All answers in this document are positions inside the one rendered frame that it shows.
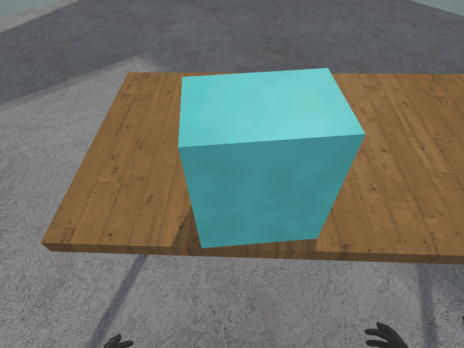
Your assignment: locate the right robot hand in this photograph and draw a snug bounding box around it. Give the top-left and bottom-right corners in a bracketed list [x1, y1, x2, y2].
[365, 322, 408, 348]

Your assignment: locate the carton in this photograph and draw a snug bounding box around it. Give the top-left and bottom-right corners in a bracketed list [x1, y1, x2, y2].
[178, 68, 365, 248]

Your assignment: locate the table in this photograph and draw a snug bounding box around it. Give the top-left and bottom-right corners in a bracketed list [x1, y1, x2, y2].
[41, 72, 464, 321]

